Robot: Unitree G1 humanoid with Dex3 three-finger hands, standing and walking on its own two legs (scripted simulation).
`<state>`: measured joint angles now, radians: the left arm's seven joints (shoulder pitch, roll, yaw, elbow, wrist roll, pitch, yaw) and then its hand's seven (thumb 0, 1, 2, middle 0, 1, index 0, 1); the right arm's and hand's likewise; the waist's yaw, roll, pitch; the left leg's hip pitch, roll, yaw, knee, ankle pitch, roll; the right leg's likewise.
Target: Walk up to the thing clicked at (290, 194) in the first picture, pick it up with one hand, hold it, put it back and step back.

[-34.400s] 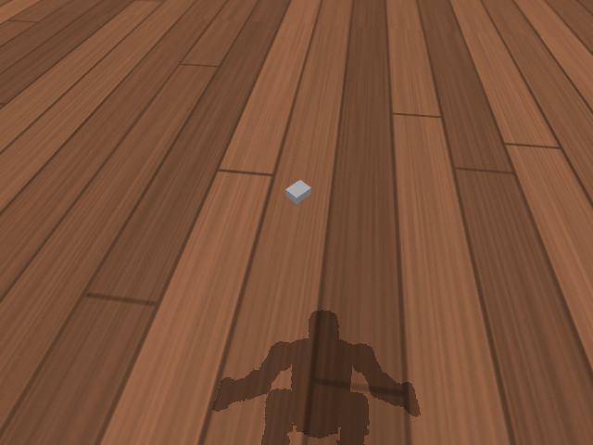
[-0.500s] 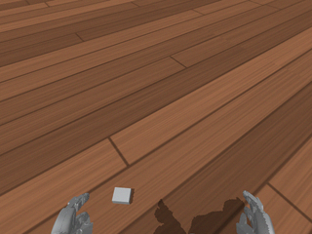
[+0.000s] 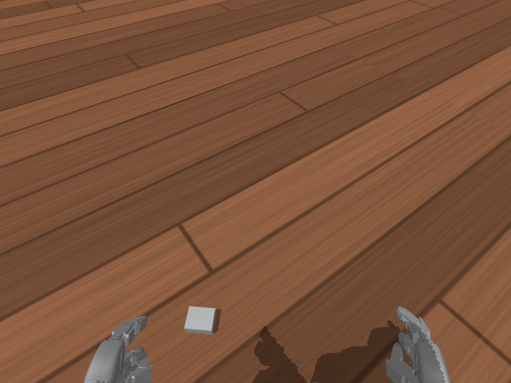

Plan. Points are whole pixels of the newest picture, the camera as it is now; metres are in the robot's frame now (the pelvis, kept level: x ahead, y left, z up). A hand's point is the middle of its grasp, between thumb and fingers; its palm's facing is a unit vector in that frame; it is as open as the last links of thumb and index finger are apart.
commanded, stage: home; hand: left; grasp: from above
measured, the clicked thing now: (200, 320) +0.45 +0.23 -0.70
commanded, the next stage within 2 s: stand in 0.76 s
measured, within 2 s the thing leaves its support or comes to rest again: neither
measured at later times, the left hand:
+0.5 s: hand (151, 368) +0.17 +0.18 -0.05, palm faces +0.04 -0.98 -0.20, open 7.4 cm
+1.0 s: hand (135, 376) +0.16 +0.21 -0.08, palm faces +0.01 -0.95 -0.31, open 7.4 cm
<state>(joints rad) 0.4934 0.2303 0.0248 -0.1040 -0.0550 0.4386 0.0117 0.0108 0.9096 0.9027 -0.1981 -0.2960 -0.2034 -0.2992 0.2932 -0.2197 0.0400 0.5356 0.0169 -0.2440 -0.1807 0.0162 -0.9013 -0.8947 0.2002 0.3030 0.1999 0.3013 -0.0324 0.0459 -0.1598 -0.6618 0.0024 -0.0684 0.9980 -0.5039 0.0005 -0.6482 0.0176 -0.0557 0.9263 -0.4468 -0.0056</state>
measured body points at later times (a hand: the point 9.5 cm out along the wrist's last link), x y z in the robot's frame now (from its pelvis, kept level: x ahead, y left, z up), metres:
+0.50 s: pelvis +0.01 +0.00 +0.00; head +0.02 +0.00 +0.45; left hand +0.16 +0.23 -0.03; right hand +0.17 -0.25 -0.06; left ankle +0.00 +0.11 -0.68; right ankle +0.01 -0.12 -0.68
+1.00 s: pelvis +0.00 +0.00 +0.02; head +0.02 +0.01 +0.47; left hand +0.16 +0.26 -0.06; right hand +0.15 -0.25 -0.09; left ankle +0.00 +0.11 -0.68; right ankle +0.01 -0.12 -0.68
